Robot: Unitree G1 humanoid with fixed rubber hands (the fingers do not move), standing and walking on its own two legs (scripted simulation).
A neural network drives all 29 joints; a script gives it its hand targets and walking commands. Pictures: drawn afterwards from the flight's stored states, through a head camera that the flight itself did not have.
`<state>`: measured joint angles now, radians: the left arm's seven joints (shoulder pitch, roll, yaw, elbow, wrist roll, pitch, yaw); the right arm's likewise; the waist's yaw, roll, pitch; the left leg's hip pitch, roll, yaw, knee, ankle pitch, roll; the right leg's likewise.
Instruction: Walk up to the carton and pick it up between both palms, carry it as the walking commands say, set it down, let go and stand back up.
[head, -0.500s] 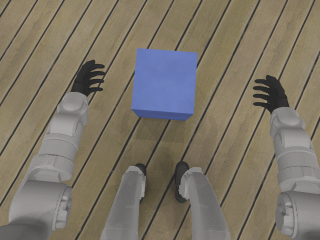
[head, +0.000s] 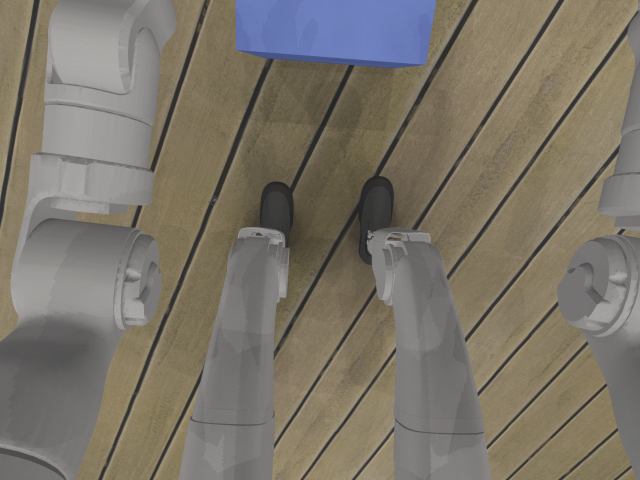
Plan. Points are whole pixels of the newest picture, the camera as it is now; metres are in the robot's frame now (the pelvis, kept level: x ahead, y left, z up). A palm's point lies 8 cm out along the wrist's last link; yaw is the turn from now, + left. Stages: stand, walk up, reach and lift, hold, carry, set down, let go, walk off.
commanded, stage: reach and lift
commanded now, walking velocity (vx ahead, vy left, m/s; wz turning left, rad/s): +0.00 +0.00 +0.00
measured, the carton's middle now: out of the picture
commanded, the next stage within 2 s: none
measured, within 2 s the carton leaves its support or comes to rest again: neither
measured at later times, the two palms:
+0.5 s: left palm out of the picture +0.55 +0.14 -0.26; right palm out of the picture +0.54 -0.24 -0.26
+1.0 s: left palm out of the picture +0.59 +0.16 -0.34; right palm out of the picture +0.55 -0.24 -0.39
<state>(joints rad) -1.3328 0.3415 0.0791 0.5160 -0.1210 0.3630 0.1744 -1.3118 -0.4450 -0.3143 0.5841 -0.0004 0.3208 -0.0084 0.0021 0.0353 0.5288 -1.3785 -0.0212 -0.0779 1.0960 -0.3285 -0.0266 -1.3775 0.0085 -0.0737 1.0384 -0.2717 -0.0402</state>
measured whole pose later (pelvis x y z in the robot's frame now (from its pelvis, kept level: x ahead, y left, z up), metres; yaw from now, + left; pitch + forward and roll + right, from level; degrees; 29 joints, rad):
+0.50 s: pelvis -0.04 +0.00 -0.09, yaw -2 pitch +37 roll -2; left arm -1.59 0.35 0.09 0.74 -0.11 0.34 0.17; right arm -1.60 -0.48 -0.39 0.95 0.00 0.24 0.01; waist 0.00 0.02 0.53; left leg -1.72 -0.02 -0.07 1.49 -0.41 -0.03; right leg -1.72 0.01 -0.07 1.42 -0.34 -0.04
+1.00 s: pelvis -0.04 +0.00 -0.24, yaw -2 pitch +34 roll -1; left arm -1.65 0.47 0.09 0.78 -0.20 0.23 0.16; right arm -1.69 -0.50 -0.28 1.09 0.06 0.28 -0.04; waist 0.00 0.01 0.52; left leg -2.05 -0.02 -0.06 2.04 -0.59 -0.04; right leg -2.08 0.01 -0.07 1.97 -0.49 -0.05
